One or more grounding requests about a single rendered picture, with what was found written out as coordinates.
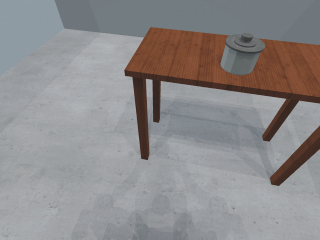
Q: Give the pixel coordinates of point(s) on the lid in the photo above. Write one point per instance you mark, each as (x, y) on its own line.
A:
(235, 43)

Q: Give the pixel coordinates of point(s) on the table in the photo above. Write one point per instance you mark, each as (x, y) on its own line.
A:
(288, 70)

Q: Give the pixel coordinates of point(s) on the knob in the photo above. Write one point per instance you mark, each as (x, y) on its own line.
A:
(246, 37)

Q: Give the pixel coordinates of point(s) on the pot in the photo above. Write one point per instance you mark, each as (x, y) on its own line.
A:
(238, 63)

